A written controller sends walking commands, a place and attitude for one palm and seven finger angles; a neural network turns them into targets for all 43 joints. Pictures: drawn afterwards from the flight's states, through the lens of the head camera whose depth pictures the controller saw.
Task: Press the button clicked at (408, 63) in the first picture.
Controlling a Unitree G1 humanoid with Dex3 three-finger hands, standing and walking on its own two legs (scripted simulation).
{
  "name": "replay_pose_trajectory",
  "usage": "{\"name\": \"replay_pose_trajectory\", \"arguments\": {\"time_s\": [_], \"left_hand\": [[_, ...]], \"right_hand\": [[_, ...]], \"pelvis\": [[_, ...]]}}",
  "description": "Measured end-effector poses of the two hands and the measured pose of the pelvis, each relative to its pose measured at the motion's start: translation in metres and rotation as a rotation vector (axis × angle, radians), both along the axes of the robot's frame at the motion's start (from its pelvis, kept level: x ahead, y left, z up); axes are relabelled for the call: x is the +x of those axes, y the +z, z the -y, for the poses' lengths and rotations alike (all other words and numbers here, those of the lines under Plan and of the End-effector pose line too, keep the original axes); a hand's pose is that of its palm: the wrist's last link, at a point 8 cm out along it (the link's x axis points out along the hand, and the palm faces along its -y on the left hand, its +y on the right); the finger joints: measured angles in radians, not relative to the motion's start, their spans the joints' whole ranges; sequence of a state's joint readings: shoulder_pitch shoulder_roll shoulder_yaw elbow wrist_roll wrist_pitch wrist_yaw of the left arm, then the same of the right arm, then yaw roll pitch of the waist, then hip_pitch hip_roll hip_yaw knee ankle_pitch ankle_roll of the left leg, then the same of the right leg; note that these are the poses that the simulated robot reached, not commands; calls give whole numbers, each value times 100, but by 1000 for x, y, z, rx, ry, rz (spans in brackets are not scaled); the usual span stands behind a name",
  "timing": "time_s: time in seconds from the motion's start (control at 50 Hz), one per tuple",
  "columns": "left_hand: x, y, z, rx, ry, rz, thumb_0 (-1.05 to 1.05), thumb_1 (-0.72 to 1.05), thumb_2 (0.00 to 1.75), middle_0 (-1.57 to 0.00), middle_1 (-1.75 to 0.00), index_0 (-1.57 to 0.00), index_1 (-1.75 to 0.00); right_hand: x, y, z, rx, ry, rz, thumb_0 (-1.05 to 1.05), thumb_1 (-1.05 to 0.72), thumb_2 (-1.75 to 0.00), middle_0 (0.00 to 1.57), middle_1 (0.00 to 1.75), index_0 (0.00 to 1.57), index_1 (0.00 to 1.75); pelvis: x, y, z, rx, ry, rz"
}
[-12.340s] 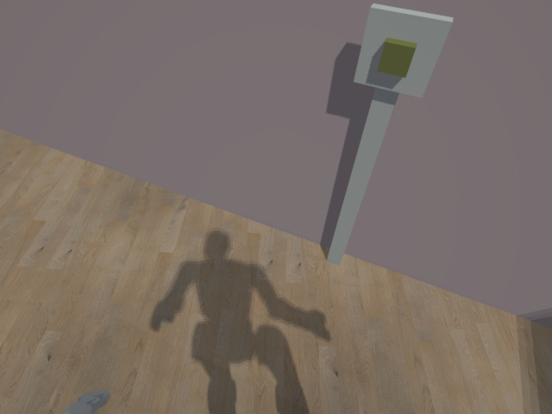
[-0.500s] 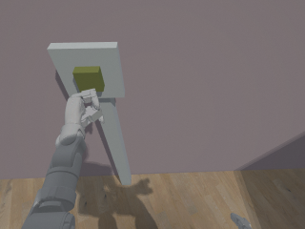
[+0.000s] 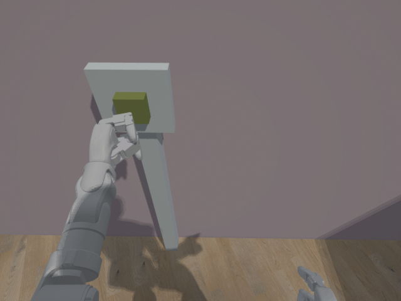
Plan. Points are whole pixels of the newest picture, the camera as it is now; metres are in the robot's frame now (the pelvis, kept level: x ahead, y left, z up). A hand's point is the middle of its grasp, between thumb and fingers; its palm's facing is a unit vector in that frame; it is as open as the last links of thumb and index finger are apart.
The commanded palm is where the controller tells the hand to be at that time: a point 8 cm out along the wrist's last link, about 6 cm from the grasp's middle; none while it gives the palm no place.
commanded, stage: aim a knuckle at the button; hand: left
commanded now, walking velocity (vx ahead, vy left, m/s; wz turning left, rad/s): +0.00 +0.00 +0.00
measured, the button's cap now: (133, 107) +0.48 +0.18 +0.15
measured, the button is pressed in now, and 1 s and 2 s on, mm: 0 0 0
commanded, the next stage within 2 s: none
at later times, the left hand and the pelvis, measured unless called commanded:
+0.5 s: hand (137, 151) +0.38 +0.16 +0.11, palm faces +0.07 -1.00 +0.00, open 3.1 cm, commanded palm +0.35 +0.20 +0.13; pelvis +0.00 +0.00 +0.00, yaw -1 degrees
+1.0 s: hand (134, 141) +0.38 +0.16 +0.14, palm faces +0.05 -1.00 +0.00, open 3.1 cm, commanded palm +0.35 +0.21 +0.12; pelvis +0.00 +0.01 +0.00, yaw +0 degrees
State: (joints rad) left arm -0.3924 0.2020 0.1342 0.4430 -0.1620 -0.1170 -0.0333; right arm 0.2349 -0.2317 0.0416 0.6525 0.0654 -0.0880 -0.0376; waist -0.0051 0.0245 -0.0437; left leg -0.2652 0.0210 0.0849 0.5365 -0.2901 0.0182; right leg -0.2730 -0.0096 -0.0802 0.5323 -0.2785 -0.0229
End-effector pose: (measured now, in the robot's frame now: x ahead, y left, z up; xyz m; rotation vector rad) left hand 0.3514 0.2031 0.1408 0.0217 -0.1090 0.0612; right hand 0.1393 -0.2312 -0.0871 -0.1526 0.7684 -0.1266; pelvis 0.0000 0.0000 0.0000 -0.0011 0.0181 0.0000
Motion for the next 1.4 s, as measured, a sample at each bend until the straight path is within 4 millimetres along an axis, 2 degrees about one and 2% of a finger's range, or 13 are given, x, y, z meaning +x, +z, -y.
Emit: {"name": "replay_pose_trajectory", "arguments": {"time_s": [0.08,0.14,0.3,0.38,0.48,0.64,0.8,0.98,1.14,1.2,1.3,1.34,1.4], "left_hand": [[3,-22,-4,-13,-3,-145,1,90,90,-130,-150,-130,-150],[0,-33,0,-24,-8,-166,2,90,90,-130,-150,-130,-150],[6,-2,11,-9,-20,17,2,90,90,-130,-150,-130,-150],[15,-12,0,-7,-4,-93,1,90,90,-130,-150,-130,-150],[9,-31,-7,-27,8,-157,2,90,90,-130,-150,-130,-150],[2,-5,-2,-14,-16,12,2,90,90,-130,-150,-130,-150],[9,-33,-5,-37,-5,-170,1,90,90,-130,-150,-130,-150],[8,-3,-7,-17,-11,3,2,90,90,-130,-150,-130,-150],[8,-36,-11,-44,-9,-174,2,90,90,-130,-150,-130,-150],[4,-31,-10,-38,1,-108,2,90,90,-130,-150,-130,-150],[6,-5,-7,-14,-13,11,2,90,90,-130,-150,-130,-150],[11,-5,-7,-16,-21,-20,2,90,90,-130,-150,-130,-150],[18,-19,-9,-29,-22,-125,1,90,90,-130,-150,-130,-150]], "right_hand": [[0,-1,0,-1,2,-13,1,-91,-90,20,30,21,30],[-4,-2,2,-11,0,-21,1,-91,-90,20,30,21,30],[-16,-8,4,-16,-13,-54,1,-91,-90,20,30,21,30],[-23,-8,7,-9,-39,-75,1,-91,-90,20,30,21,30],[-28,-8,11,-20,-51,-90,1,-91,-90,20,30,21,30],[-21,-7,9,-28,-36,-77,1,-91,-90,20,30,20,30],[-9,-3,3,-20,-29,-47,1,-91,-90,20,30,21,30],[-6,-3,-2,-19,-9,-42,1,-91,-90,20,30,21,30],[-10,-4,-1,-21,-26,-61,1,-91,-90,20,30,21,30],[-12,-3,0,-33,-26,-61,1,-91,-90,20,30,21,30],[-14,-5,-1,-32,-20,-63,1,-91,-90,20,30,20,30],[-14,-6,-1,-27,-22,-71,1,-91,-90,20,30,20,30],[-16,-6,-1,-22,-30,-80,1,-91,-90,20,30,21,30]], "pelvis": [[-3,0,0,-2,9,-3],[-5,0,0,-1,7,-9],[-3,-1,0,1,-2,-7],[-1,0,1,1,-5,-10],[0,1,-1,-1,-9,-17],[2,0,-3,-3,-5,-9],[1,0,-4,-2,-3,-17],[3,0,-6,-5,-2,-12],[3,0,-7,-5,-2,-20],[3,0,-8,-5,-7,-18],[2,-1,-8,-7,-1,-12],[2,0,-8,-7,2,-14],[2,0,-8,-6,3,-20]]}}
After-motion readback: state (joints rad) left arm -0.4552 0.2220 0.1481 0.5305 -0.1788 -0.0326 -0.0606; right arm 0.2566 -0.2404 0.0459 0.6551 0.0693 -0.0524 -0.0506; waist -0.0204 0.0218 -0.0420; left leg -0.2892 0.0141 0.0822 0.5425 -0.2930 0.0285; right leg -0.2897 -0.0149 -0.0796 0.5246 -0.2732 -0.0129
